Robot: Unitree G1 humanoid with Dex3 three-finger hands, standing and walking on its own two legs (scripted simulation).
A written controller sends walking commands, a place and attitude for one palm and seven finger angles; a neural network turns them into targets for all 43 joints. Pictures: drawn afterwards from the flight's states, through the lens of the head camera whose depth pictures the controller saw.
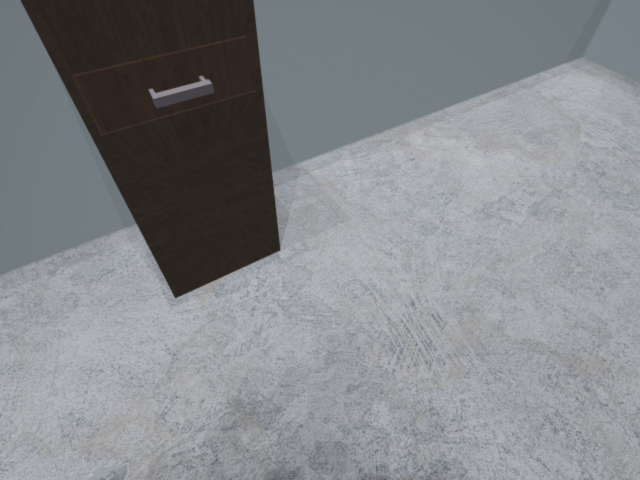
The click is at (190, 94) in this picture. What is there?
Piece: drawer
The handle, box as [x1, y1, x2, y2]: [148, 76, 213, 107]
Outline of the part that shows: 212,84 208,79 206,80 202,76 198,76 200,81 157,93 155,93 152,88 148,90 156,107 160,107 213,92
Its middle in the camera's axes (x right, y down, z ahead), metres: -0.33 -0.35 +0.90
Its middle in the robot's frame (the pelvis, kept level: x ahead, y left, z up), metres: +0.90 +0.38 +0.01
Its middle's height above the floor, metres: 0.78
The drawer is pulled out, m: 0.00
